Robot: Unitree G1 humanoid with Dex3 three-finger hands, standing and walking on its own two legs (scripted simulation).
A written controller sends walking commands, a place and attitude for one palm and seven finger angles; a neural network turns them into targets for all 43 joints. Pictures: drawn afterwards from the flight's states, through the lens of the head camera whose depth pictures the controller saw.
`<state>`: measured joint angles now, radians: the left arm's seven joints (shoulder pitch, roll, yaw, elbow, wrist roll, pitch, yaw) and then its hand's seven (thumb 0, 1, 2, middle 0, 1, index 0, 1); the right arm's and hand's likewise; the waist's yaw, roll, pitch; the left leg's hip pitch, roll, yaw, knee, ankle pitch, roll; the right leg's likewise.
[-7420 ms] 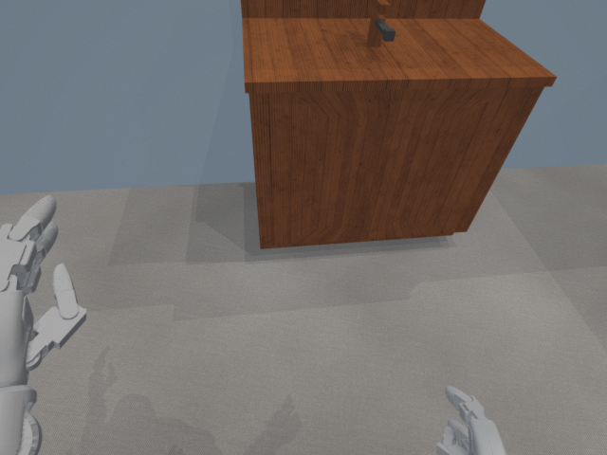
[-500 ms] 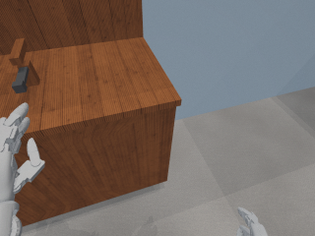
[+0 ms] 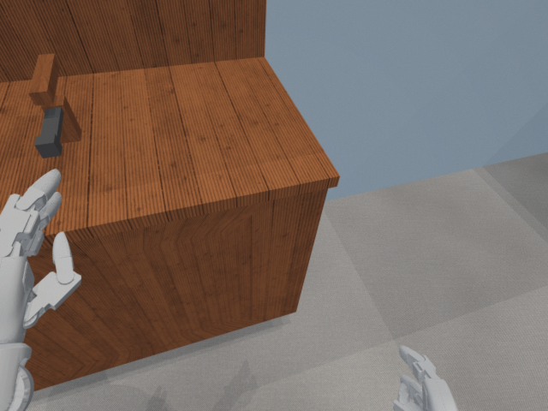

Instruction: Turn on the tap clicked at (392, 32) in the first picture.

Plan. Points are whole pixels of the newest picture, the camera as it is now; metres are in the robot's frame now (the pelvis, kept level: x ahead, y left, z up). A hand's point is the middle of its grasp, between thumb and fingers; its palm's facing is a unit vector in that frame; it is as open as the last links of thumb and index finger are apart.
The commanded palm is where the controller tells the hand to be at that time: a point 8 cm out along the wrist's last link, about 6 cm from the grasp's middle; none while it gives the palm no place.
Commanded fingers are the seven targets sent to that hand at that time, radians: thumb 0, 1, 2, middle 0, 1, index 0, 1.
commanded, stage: shuffle to correct the standing spot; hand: left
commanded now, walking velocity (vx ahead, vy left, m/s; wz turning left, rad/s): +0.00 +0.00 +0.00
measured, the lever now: (48, 146) +0.47 +0.42 +0.10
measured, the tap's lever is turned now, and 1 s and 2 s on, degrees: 0 0 0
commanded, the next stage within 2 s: come to a stop and stand still in 1.20 s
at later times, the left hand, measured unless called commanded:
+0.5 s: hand (65, 226) +0.28 +0.28 +0.15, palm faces +0.40 -0.85 -0.35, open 7.4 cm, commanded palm +0.21 +0.31 +0.17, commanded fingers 0.00 0.90 0.90 -0.20 -0.30 -0.20 -0.30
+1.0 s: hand (35, 218) +0.28 +0.31 +0.15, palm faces +0.44 -0.83 -0.34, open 7.4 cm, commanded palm +0.22 +0.35 +0.17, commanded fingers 0.00 0.90 0.90 -0.20 -0.30 -0.20 -0.30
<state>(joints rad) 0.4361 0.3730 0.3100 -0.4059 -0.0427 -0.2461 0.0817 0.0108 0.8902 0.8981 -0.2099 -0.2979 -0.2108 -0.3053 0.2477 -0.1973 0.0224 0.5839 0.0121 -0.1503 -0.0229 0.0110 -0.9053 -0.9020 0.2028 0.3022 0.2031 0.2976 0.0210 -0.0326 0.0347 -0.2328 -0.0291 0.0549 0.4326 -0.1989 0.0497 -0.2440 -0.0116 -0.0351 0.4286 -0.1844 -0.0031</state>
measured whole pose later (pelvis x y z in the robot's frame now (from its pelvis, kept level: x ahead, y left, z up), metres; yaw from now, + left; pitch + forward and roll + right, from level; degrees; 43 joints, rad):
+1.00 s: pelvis +0.07 +0.06 -0.04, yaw +1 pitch -3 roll -1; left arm 0.38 0.38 0.40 -0.53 -0.04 -0.26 0.13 0.01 0.89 0.90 -0.21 -0.30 -0.21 -0.31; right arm 0.19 -0.20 -0.03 0.60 0.01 -0.08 -0.01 0.01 -0.91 -0.90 0.20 0.30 0.20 0.30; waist 0.03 -0.05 0.11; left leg -0.39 -0.01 0.01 0.79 -0.35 0.03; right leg -0.32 -0.06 0.03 0.96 -0.53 0.01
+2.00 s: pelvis +0.13 +0.11 +0.00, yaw +3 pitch -1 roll -1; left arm 0.43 0.33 0.31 -0.47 -0.07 -0.11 0.13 0.01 0.89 0.90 -0.21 -0.30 -0.21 -0.31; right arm 0.19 -0.21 0.01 0.59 0.01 -0.08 -0.05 0.01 -0.91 -0.90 0.20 0.30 0.20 0.30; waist 0.02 0.00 0.03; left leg -0.24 0.06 0.01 0.44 -0.19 -0.04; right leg -0.14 0.04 -0.04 0.41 -0.24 -0.03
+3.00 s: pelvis +0.12 +0.16 +0.00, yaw +4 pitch -1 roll -2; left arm 0.41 0.36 0.35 -0.47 -0.03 -0.20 0.11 0.01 0.89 0.90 -0.21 -0.30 -0.21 -0.31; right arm 0.18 -0.19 0.01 0.58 0.02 -0.14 -0.02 0.01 -0.90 -0.90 0.20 0.30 0.20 0.30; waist 0.03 -0.03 0.08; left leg -0.26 0.00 0.04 0.46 -0.19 0.04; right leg -0.15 -0.02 0.00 0.38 -0.22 0.04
